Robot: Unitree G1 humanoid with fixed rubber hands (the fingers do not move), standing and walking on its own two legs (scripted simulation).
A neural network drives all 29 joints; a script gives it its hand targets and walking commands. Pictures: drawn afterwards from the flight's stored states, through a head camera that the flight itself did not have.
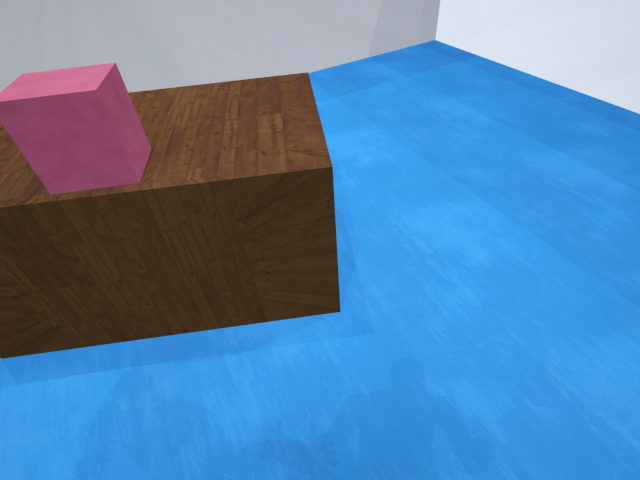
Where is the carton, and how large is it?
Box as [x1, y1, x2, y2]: [0, 63, 150, 194]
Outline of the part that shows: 115,63 21,74 0,92 0,121 50,194 139,182 150,151 150,146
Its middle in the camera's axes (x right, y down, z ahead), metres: -0.63 -0.29 +1.01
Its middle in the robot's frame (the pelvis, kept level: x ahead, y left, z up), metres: +0.97 +0.63 +0.04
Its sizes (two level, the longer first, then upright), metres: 0.234 0.182 0.252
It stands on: a pedestal, 0.65 m high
